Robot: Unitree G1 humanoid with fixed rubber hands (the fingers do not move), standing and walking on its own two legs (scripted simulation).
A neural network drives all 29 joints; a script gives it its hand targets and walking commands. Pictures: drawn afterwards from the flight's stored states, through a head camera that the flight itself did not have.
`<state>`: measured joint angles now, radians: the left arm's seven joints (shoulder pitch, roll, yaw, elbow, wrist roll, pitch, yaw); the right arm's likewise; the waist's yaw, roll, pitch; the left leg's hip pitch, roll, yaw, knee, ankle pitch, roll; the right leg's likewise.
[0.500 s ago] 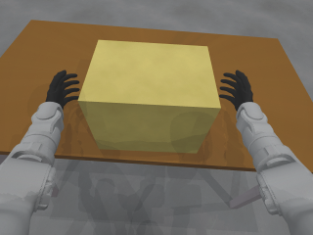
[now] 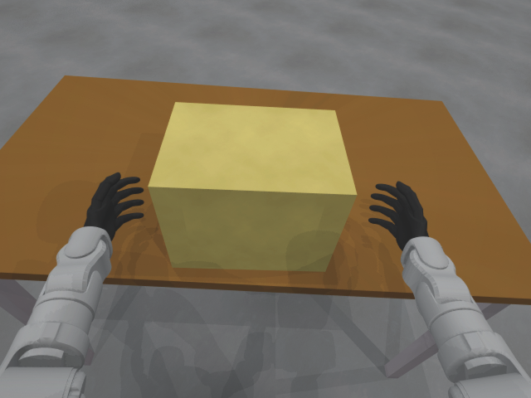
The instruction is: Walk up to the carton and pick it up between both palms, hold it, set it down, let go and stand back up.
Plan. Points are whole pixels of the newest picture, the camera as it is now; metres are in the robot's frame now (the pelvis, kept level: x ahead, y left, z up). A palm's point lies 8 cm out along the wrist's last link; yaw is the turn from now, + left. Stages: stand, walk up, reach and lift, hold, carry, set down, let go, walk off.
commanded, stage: set down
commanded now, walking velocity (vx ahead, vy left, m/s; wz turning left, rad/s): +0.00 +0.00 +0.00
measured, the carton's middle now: (252, 189) +0.46 +0.01 +0.05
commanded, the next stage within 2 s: none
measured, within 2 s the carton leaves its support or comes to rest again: neither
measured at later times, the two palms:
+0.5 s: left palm (74, 272) +0.29 +0.25 +0.07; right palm (426, 281) +0.27 -0.23 +0.06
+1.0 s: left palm (58, 325) +0.22 +0.25 +0.06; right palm (440, 328) +0.20 -0.23 +0.06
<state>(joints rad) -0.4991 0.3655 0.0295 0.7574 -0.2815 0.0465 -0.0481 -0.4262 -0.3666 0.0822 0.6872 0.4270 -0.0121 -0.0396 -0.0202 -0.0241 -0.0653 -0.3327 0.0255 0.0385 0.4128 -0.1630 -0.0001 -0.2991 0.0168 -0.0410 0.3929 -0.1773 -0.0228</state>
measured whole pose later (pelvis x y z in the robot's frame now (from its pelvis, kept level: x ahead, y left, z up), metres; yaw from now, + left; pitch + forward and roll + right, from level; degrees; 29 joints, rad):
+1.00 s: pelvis +0.01 +0.00 +0.01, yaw -2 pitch -3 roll +0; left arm 0.26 0.33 0.07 -0.08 -0.28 0.23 0.01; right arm 0.36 -0.27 -0.08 -0.17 0.27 0.19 -0.03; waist 0.04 0.00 0.01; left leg -0.10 0.01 0.05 0.30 -0.15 0.00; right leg -0.09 0.02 0.01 0.31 -0.17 -0.02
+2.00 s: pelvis +0.03 +0.01 +0.01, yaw -2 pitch -3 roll +0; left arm 0.39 0.27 0.01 0.10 -0.16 0.13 0.03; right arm 0.43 -0.22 -0.05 0.12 0.14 0.01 0.03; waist 0.04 -0.01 0.05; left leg -0.07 0.01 0.05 0.30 -0.18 0.01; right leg -0.05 0.02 0.03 0.28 -0.18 -0.01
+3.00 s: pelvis +0.03 +0.01 +0.00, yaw -2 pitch -4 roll +0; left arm 0.22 0.21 0.00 0.52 -0.01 0.12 0.01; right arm 0.19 -0.19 -0.02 0.73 -0.01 -0.17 0.02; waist 0.01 -0.01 0.08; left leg -0.11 0.01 0.06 0.40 -0.23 0.01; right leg -0.09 0.02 0.02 0.38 -0.23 -0.01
